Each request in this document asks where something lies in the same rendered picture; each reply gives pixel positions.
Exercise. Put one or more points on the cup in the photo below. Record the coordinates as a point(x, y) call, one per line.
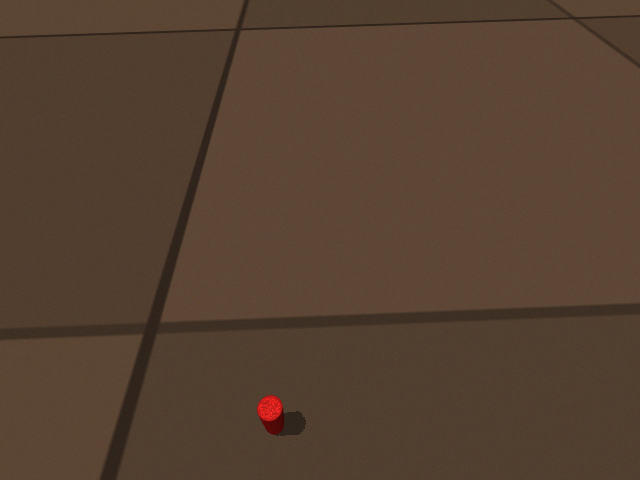
point(270, 412)

